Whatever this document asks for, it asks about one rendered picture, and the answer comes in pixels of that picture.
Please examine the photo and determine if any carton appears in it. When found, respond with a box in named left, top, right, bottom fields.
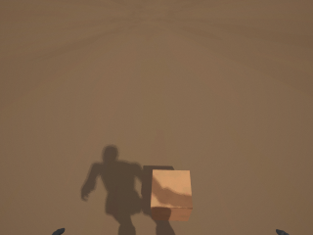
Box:
left=151, top=169, right=193, bottom=221

